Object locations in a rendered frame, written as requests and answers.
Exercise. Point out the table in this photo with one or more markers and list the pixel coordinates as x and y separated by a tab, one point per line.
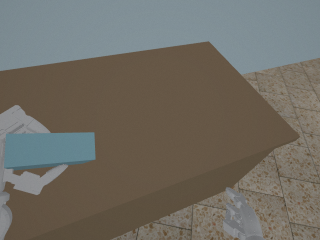
172	127

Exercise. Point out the sponge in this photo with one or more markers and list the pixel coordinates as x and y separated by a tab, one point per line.
40	150

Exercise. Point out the robot left hand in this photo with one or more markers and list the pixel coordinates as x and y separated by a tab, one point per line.
15	121

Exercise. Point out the robot right hand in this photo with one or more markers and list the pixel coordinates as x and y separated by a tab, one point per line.
245	223

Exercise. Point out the left robot forearm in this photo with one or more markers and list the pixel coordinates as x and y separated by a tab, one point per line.
5	214

